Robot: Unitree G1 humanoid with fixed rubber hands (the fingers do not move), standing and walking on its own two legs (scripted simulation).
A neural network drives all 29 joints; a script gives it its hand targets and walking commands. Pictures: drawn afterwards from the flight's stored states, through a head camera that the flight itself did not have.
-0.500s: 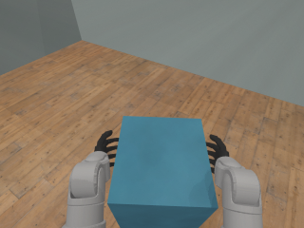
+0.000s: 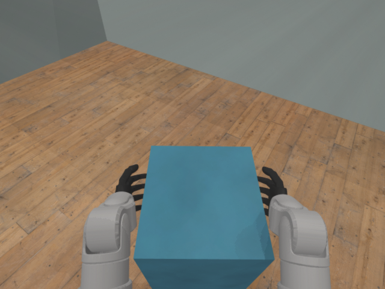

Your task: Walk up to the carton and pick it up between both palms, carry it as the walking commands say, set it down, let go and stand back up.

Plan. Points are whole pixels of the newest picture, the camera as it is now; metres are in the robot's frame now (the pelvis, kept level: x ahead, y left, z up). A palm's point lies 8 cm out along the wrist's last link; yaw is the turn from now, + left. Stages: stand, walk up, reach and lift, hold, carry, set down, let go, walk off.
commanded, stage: carry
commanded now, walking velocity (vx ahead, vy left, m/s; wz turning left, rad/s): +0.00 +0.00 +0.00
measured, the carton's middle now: (199, 222) +0.26 +0.00 +0.01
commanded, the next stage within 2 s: hold in 1.84 s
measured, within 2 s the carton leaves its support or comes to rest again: neither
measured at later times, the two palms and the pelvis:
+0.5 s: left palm (136, 183) +0.30 +0.14 +0.08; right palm (278, 188) +0.30 -0.15 +0.08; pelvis +0.03 -0.01 +0.00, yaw +0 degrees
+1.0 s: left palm (144, 178) +0.32 +0.12 +0.08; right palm (281, 184) +0.32 -0.17 +0.07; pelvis +0.05 -0.02 +0.00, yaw -1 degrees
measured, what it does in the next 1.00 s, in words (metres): shifts its weight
